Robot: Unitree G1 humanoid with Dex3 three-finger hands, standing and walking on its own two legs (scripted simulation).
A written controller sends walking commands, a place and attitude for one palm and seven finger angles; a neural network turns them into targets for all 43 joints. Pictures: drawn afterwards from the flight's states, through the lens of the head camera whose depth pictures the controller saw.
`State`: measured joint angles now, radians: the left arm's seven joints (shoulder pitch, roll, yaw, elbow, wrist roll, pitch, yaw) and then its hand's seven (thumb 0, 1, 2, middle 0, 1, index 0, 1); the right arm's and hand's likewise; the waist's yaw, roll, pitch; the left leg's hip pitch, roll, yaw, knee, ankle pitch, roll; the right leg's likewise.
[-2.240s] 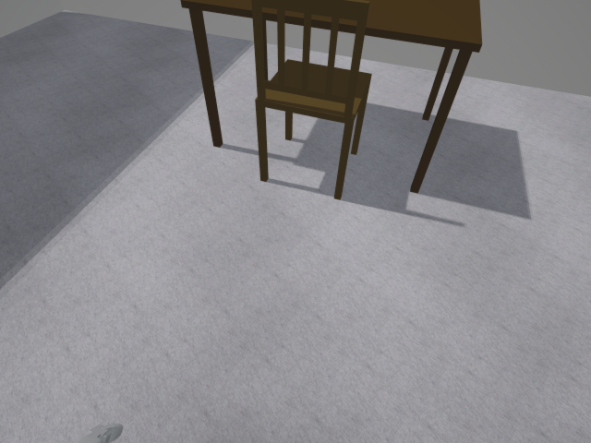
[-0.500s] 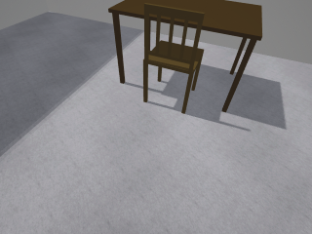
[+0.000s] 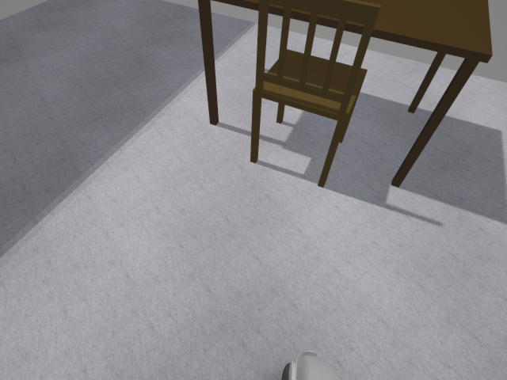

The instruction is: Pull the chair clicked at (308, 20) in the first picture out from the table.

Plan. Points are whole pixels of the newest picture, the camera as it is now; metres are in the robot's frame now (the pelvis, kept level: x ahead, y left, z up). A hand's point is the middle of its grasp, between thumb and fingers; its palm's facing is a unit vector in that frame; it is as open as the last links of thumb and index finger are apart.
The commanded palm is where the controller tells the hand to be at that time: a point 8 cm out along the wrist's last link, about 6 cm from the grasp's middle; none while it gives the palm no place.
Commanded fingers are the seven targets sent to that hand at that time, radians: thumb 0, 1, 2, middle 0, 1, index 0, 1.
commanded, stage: walk to a spot facing it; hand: left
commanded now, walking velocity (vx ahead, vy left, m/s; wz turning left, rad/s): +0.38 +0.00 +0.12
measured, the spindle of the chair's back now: (307, 51) +1.20 -0.20 -0.09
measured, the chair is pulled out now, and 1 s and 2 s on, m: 0.00 0.00 0.00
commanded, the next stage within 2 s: turn to face it in 0.80 s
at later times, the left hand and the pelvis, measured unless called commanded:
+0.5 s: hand out of the picture +0.15 +0.16 -0.18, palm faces +0.22 -0.96 -0.17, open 7.3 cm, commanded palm none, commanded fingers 0.00 0.90 0.90 -0.20 -0.30 -0.20 -0.30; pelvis +0.23 -0.01 +0.00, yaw +9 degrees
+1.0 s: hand (158, 213) +0.50 +0.24 -0.16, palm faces +0.12 -0.98 -0.18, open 7.4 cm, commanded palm none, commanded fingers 0.00 0.90 0.90 -0.20 -0.30 -0.20 -0.30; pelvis +0.44 +0.05 +0.00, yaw +6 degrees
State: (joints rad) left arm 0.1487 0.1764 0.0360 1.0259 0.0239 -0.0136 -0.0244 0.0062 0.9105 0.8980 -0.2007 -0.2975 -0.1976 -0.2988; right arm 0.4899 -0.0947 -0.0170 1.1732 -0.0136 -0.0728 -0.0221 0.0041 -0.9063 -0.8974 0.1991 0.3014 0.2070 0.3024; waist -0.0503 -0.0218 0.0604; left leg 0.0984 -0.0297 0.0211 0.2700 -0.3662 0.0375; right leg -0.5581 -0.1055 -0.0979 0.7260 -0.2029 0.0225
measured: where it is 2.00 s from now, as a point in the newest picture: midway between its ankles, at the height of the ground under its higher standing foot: (232, 296)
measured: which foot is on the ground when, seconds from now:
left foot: down 0.00-0.08, up 0.10-0.54, down 0.56-1.00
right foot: up 0.00-0.06, down 0.08-0.56, up 0.58-1.00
